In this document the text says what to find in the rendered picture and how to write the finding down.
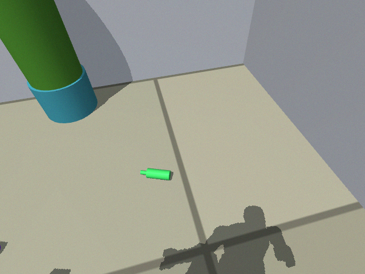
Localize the potted plant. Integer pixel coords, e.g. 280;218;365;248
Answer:
0;0;98;123

